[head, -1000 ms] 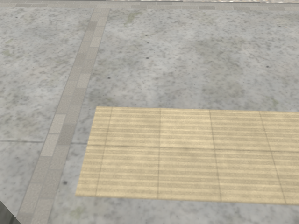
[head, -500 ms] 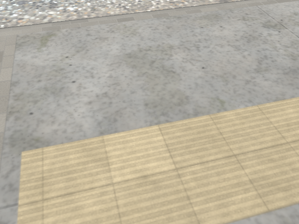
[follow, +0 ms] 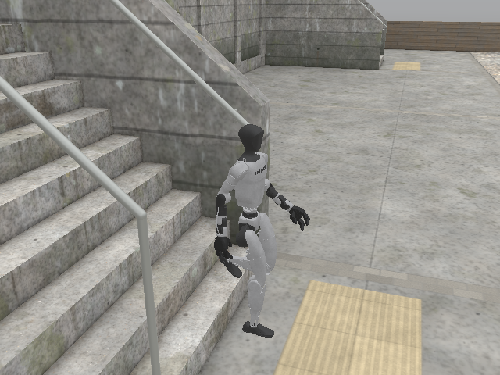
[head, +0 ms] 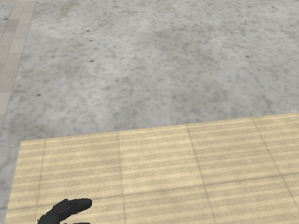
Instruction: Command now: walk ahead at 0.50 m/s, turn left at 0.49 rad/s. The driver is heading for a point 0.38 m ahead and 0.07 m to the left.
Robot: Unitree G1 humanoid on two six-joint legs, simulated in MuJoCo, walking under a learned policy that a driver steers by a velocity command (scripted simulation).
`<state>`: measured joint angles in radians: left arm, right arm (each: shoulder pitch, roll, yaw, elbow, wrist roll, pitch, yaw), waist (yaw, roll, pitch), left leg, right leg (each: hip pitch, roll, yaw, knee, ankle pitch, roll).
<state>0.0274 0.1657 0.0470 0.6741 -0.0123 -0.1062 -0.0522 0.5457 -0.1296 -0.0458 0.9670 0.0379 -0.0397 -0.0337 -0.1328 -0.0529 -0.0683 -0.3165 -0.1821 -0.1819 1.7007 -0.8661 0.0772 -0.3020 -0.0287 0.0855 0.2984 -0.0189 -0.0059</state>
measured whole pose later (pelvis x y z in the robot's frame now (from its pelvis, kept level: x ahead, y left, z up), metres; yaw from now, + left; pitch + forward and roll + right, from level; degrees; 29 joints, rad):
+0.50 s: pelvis +0.26 +0.04 -0.04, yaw +13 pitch +4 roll +0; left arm 0.35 0.22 0.02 0.91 -0.01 -0.08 -0.01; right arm 0.00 -0.20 -0.02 0.65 -0.01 -0.04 0.03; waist 0.05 0.01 0.02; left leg -0.53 -0.08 -0.01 0.57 -0.12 0.07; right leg -0.37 -0.02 0.02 1.21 -0.55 0.04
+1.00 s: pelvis +0.36 +0.02 -0.02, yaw +15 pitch +1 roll +1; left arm 0.20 0.20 0.04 0.84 0.01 -0.02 0.03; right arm 0.21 -0.20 -0.04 0.82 -0.01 -0.01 -0.02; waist 0.00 0.01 0.01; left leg -0.29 -0.05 -0.06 0.53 -0.25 0.01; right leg -0.30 -0.01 0.03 0.56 -0.27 0.01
